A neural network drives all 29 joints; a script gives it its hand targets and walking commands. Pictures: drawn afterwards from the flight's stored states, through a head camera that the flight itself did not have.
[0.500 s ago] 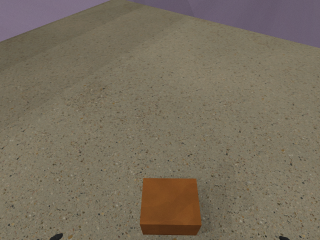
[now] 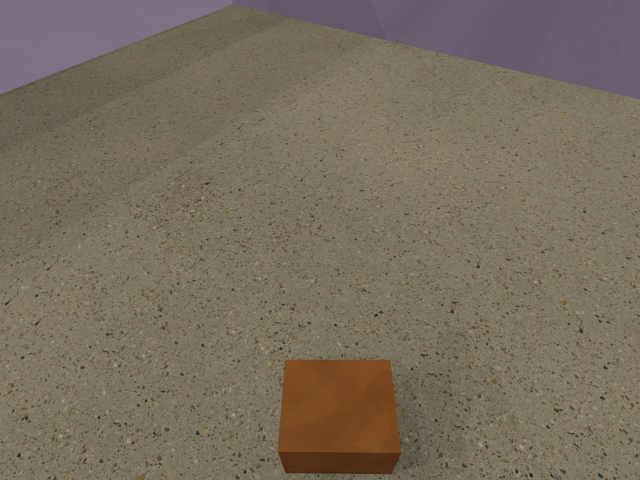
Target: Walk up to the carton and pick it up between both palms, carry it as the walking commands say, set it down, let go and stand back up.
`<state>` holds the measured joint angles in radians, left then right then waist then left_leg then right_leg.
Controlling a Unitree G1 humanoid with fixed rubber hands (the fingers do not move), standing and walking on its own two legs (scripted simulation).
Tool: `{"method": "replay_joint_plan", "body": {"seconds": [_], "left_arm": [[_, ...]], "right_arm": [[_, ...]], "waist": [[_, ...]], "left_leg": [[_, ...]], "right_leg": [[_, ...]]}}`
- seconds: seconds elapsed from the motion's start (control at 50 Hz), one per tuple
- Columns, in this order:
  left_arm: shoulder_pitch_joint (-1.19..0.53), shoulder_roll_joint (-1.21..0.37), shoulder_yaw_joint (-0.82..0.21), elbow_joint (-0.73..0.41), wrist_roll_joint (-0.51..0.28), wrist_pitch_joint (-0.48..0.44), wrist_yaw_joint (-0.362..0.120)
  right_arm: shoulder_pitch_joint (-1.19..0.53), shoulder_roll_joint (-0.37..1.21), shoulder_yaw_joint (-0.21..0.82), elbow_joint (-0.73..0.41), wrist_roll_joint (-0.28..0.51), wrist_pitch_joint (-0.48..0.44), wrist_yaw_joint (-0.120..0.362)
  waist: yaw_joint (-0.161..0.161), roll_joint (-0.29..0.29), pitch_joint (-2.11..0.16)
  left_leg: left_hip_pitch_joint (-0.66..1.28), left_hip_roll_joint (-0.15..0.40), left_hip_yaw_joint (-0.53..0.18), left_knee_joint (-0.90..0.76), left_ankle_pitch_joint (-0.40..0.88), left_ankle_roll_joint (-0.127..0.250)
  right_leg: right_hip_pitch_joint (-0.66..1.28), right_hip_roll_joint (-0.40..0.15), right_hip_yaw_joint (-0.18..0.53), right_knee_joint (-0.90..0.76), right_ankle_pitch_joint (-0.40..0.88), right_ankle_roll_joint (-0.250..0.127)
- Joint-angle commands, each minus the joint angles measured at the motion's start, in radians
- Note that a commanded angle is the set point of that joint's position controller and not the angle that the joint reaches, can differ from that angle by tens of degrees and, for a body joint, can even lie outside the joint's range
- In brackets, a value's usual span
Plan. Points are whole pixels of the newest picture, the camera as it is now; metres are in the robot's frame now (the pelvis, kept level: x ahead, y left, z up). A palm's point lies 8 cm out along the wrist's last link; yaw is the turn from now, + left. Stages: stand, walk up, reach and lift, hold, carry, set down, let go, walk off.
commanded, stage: stand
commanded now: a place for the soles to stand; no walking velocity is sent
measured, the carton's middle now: (337, 416) +0.43 +0.00 -0.67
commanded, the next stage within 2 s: reach and lift in 0.06 s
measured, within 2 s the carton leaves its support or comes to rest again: neither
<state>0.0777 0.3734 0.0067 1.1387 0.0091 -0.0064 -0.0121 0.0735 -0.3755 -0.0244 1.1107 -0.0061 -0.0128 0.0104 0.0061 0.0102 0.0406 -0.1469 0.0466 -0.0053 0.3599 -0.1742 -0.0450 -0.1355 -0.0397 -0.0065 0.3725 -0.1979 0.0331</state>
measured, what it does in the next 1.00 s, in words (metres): lowers itself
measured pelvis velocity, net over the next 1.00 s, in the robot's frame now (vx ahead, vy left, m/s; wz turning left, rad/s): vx -0.08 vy -0.01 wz -0.01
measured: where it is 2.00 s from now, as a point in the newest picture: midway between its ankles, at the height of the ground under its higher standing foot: outside the picture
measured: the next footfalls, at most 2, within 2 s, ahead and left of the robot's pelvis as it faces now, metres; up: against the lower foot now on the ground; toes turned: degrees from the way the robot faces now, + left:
none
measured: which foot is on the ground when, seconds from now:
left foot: down 0.00-1.00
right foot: down 0.00-1.00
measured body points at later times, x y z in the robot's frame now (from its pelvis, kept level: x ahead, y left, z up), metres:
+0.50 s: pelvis +0.00 +0.00 -0.03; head +0.13 +0.00 +0.40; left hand +0.19 +0.29 -0.14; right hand +0.21 -0.28 -0.14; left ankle +0.01 +0.15 -0.75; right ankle +0.00 -0.14 -0.75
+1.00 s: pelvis -0.08 -0.01 -0.09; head +0.16 -0.01 +0.29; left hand +0.31 +0.27 -0.20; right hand +0.32 -0.27 -0.20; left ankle +0.01 +0.15 -0.75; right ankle +0.00 -0.14 -0.75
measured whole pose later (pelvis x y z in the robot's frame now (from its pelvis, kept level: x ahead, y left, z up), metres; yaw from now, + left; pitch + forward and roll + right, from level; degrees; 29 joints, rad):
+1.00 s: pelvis -0.08 -0.01 -0.09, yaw -1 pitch +23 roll +1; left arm -0.61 0.36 0.24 0.72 -0.06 0.22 -0.06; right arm -0.61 -0.36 -0.16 0.68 0.09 0.24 0.01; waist 0.01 -0.02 0.15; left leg -1.10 0.03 -0.05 1.02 -0.32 -0.07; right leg -1.10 -0.01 0.04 1.05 -0.35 0.03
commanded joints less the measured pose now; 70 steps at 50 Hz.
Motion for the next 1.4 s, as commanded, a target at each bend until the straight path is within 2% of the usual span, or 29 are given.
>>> {"method": "replay_joint_plan", "body": {"seconds": [0.0, 0.04, 0.06, 0.08, 0.12, 0.14, 0.16, 0.22, 0.28, 0.4, 0.5, 0.54, 0.58, 0.62, 0.64, 0.66, 0.68, 0.7, 0.72, 0.76, 0.8, 0.94, 1.0, 1.08, 1.18, 1.24, 1.26, 1.34, 1.38], "left_arm": [[-0.060, 0.195, 0.039, -0.068, -0.002, -0.018, 0.009], [-0.065, 0.196, 0.041, -0.072, -0.001, -0.018, 0.008], [-0.304, 0.055, 0.090, -0.423, -0.021, 0.031, -0.039], [-0.221, 0.092, 0.138, -0.604, 0.032, 0.081, -0.050], [-0.173, 0.125, 0.142, -0.597, 0.005, 0.135, -0.057], [-0.144, 0.131, 0.149, -0.601, -0.007, 0.172, -0.060], [-0.108, 0.136, 0.167, -0.598, -0.006, 0.213, -0.062], [0.000, 0.125, 0.209, -0.570, 0.047, 0.270, -0.062], [-0.014, 0.086, 0.232, -0.639, 0.051, 0.267, -0.062], [-0.178, 0.023, 0.185, -0.732, -0.007, 0.202, -0.047], [-0.225, 0.060, 0.175, -0.698, -0.025, 0.155, -0.031], [-0.279, 0.096, 0.187, -0.698, -0.019, 0.153, -0.027], [-0.276, 0.088, 0.209, -0.671, -0.015, 0.156, -0.018], [-0.300, 0.108, 0.239, -0.599, -0.008, 0.148, -0.030], [-0.342, 0.141, 0.251, -0.584, -0.002, 0.144, -0.030], [-0.385, 0.132, 0.239, -0.603, -0.014, 0.159, -0.032], [-0.413, 0.140, 0.257, -0.601, -0.014, 0.170, -0.034], [-0.471, 0.128, 0.244, -0.593, -0.044, 0.173, -0.037], [-0.505, 0.125, 0.247, -0.560, -0.033, 0.174, -0.045], [-0.552, 0.137, 0.272, -0.549, -0.032, 0.174, -0.050], [-0.643, 0.159, 0.297, -0.560, -0.039, 0.172, -0.049], [-1.038, 0.190, 0.272, -0.561, -0.080, 0.224, -0.037], [-1.181, 0.176, 0.261, -0.563, -0.106, 0.268, -0.014], [-1.270, 0.155, 0.260, -0.450, -0.121, 0.299, 0.013], [-1.377, 0.162, 0.290, -0.432, -0.112, 0.270, 0.034], [-1.428, 0.196, 0.329, -0.466, -0.099, 0.225, 0.043], [-1.436, 0.190, 0.326, -0.445, -0.103, 0.218, 0.043], [-1.457, 0.180, 0.343, -0.444, -0.078, 0.183, 0.033], [-1.465, 0.157, 0.342, -0.480, -0.086, 0.173, 0.023]], "right_arm": [[-0.047, -0.190, -0.033, -0.057, -0.001, -0.014, -0.008], [-0.047, -0.188, -0.034, -0.056, -0.001, -0.015, -0.008], [-0.262, -0.084, -0.110, -0.407, -0.011, 0.045, 0.022], [-0.182, -0.080, -0.101, -0.509, -0.054, 0.089, 0.034], [-0.184, -0.111, -0.080, -0.547, -0.054, 0.133, 0.047], [-0.194, -0.166, -0.124, -0.577, -0.064, 0.162, 0.057], [-0.155, -0.174, -0.135, -0.563, -0.055, 0.193, 0.059], [-0.041, -0.140, -0.171, -0.590, -0.087, 0.247, 0.053], [-0.055, -0.104, -0.156, -0.602, -0.080, 0.252, 0.069], [-0.196, -0.109, -0.182, -0.634, -0.069, 0.187, 0.064], [-0.217, -0.131, -0.199, -0.620, -0.034, 0.137, 0.032], [-0.249, -0.129, -0.200, -0.616, -0.012, 0.139, 0.023], [-0.269, -0.158, -0.201, -0.597, -0.001, 0.140, 0.018], [-0.308, -0.119, -0.181, -0.607, 0.010, 0.140, 0.000], [-0.344, -0.114, -0.169, -0.608, 0.022, 0.146, -0.010], [-0.380, -0.111, -0.170, -0.593, 0.033, 0.163, -0.005], [-0.429, -0.109, -0.149, -0.605, 0.057, 0.171, 0.001], [-0.496, -0.117, -0.145, -0.582, 0.063, 0.174, 0.005], [-0.529, -0.101, -0.136, -0.578, 0.059, 0.189, 0.008], [-0.581, -0.093, -0.148, -0.597, 0.063, 0.192, -0.003], [-0.679, -0.096, -0.138, -0.590, 0.083, 0.194, -0.007], [-1.056, -0.196, -0.202, -0.570, 0.099, 0.246, 0.000], [-1.185, -0.276, -0.245, -0.499, 0.079, 0.284, 0.017], [-1.307, -0.303, -0.244, -0.382, 0.058, 0.300, 0.032], [-1.439, -0.306, -0.250, -0.324, 0.069, 0.260, 0.056], [-1.517, -0.290, -0.233, -0.388, 0.104, 0.216, 0.061], [-1.517, -0.283, -0.230, -0.369, 0.101, 0.209, 0.060], [-1.523, -0.263, -0.236, -0.351, 0.106, 0.179, 0.063], [-1.526, -0.255, -0.230, -0.379, 0.114, 0.171, 0.065]], "waist": [[-0.006, -0.018, -0.077], [-0.003, -0.040, -0.071], [0.002, -0.040, 0.063], [0.012, -0.040, 0.092], [0.046, -0.082, 0.062], [0.019, -0.054, 0.048], [0.036, -0.023, 0.041], [0.034, -0.031, -0.037], [0.050, 0.022, -0.073], [0.004, 0.021, -0.280], [-0.018, -0.026, -0.486], [-0.011, -0.025, -0.514], [-0.001, -0.041, -0.544], [0.005, -0.099, -0.592], [0.018, -0.104, -0.595], [0.003, -0.080, -0.580], [0.026, -0.057, -0.573], [0.025, -0.085, -0.518], [0.033, -0.077, -0.503], [0.019, -0.050, -0.569], [0.048, -0.013, -0.635], [0.010, -0.006, -0.746], [-0.031, 0.021, -0.854], [-0.033, -0.017, -0.853], [0.000, -0.027, -0.955], [0.060, -0.056, -1.081], [0.044, -0.069, -1.077], [0.066, -0.045, -1.118], [0.053, -0.055, -1.219]], "left_leg": [[0.032, 0.077, -0.044, -0.058, 0.055, 0.064], [0.030, 0.078, -0.046, -0.056, 0.054, 0.064], [-0.156, -0.098, 0.082, 0.062, -0.191, 0.015], [-0.094, -0.110, 0.097, 0.073, -0.194, 0.028], [-0.013, -0.107, 0.104, 0.105, -0.168, 0.046], [-0.024, -0.097, 0.112, 0.125, -0.135, 0.031], [-0.023, -0.105, 0.136, 0.129, -0.096, 0.006], [0.000, -0.126, 0.122, 0.128, -0.070, 0.010], [-0.037, -0.106, 0.088, 0.170, 0.019, -0.007], [-0.112, -0.089, 0.055, 0.342, 0.281, -0.026], [-0.165, -0.083, 0.016, 0.473, 0.516, -0.027], [-0.270, -0.089, 0.030, 0.476, 0.383, -0.030], [-0.269, -0.088, 0.020, 0.511, 0.469, -0.033], [-0.407, -0.104, 0.049, 0.535, 0.425, -0.020], [-0.519, -0.111, 0.067, 0.515, 0.274, -0.015], [-0.537, -0.111, 0.068, 0.499, 0.201, -0.016], [-0.533, -0.108, 0.068, 0.517, 0.195, -0.008], [-0.522, -0.102, 0.069, 0.522, 0.096, 0.000], [-0.530, -0.102, 0.080, 0.529, 0.068, 0.000], [-0.583, -0.108, 0.078, 0.543, 0.140, 0.001], [-0.639, -0.112, 0.082, 0.567, 0.146, 0.005], [-0.613, -0.078, 0.077, 0.603, -0.075, 0.003], [-0.585, -0.065, 0.072, 0.601, -0.153, -0.014], [-0.612, -0.067, 0.074, 0.596, -0.218, -0.016], [-0.650, -0.074, 0.072, 0.633, -0.138, -0.010], [-0.655, -0.085, 0.083, 0.677, 0.007, 0.003], [-0.673, -0.090, 0.083, 0.682, 0.038, 0.006], [-0.680, -0.107, 0.081, 0.699, 0.191, 0.013], [-0.657, -0.112, 0.081, 0.717, 0.306, 0.014]], "right_leg": [[-0.028, -0.091, 0.077, -0.091, 0.034, -0.041], [-0.025, -0.093, 0.076, -0.096, 0.030, -0.042], [-0.225, 0.067, -0.015, 0.038, -0.213, -0.040], [-0.208, 0.069, -0.038, 0.015, -0.254, -0.032], [-0.191, 0.064, -0.036, 0.010, -0.270, -0.017], [-0.229, 0.065, -0.062, 0.026, -0.264, -0.027], [-0.238, 0.066, -0.087, 0.033, -0.252, -0.033], [-0.188, 0.103, -0.074, 0.066, -0.157, -0.013], [-0.193, 0.112, -0.058, 0.134, -0.082, -0.004], [-0.298, 0.110, -0.045, 0.327, 0.167, 0.013], [-0.410, 0.108, -0.048, 0.456, 0.368, 0.023], [-0.390, 0.096, -0.046, 0.474, 0.343, 0.023], [-0.445, 0.095, -0.040, 0.490, 0.389, 0.016], [-0.389, 0.094, -0.017, 0.504, 0.516, 0.024], [-0.317, 0.092, -0.016, 0.514, 0.472, 0.033], [-0.346, 0.085, -0.019, 0.511, 0.374, 0.031], [-0.392, 0.077, -0.015, 0.515, 0.317, 0.028], [-0.499, 0.080, -0.024, 0.493, 0.132, 0.031], [-0.536, 0.078, -0.024, 0.487, 0.095, 0.031], [-0.477, 0.074, -0.008, 0.508, 0.233, 0.031], [-0.470, 0.069, -0.002, 0.538, 0.231, 0.031], [-0.699, 0.067, -0.039, 0.556, -0.109, 0.023], [-0.759, 0.073, -0.065, 0.577, -0.187, 0.011], [-0.828, 0.080, -0.082, 0.571, -0.275, 0.003], [-0.876, 0.086, -0.087, 0.612, -0.215, 0.001], [-0.857, 0.086, -0.066, 0.640, -0.087, 0.006], [-0.849, 0.089, -0.064, 0.641, -0.047, 0.009], [-0.871, 0.088, -0.056, 0.670, 0.098, 0.011], [-0.821, 0.088, -0.046, 0.680, 0.240, 0.007]]}}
